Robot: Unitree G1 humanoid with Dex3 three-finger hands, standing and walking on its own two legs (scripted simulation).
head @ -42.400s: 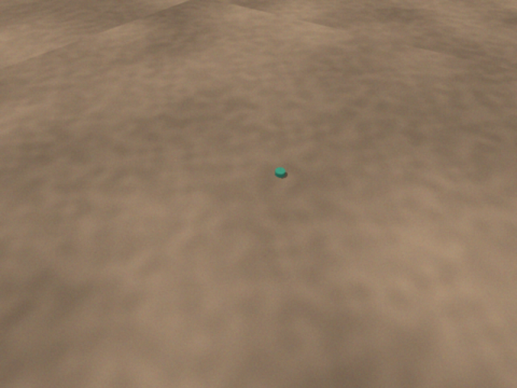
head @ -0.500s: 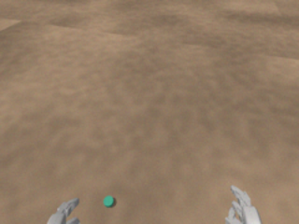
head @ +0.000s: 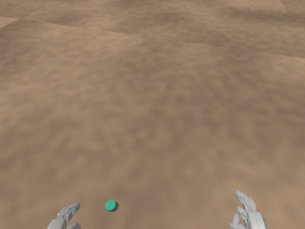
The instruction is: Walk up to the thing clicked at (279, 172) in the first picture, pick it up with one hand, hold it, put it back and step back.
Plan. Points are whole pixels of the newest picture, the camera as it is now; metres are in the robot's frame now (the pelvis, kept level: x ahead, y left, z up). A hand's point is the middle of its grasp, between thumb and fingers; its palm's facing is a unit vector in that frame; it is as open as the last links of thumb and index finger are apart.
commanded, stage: home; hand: left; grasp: from above
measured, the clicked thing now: (110, 205) +0.43 +0.25 -0.70
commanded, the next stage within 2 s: stand in 0.38 s
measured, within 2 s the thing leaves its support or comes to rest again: neither
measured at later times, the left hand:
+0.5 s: hand out of the picture +0.17 +0.18 -0.05, palm faces +0.04 -0.97 -0.23, open 7.4 cm
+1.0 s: hand out of the picture +0.05 +0.24 -0.11, palm faces +0.06 -0.94 -0.33, open 7.4 cm
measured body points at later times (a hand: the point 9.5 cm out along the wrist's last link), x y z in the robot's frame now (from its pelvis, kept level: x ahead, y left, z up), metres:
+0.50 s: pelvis +0.01 +0.00 +0.00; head +0.03 +0.00 +0.45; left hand +0.16 +0.23 -0.03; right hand +0.17 -0.25 -0.07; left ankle -0.01 +0.13 -0.68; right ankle +0.00 -0.15 -0.68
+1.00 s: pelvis -0.01 +0.00 +0.05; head +0.00 +0.01 +0.50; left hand +0.04 +0.29 -0.08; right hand +0.08 -0.27 -0.08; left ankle -0.01 +0.13 -0.68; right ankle +0.00 -0.15 -0.68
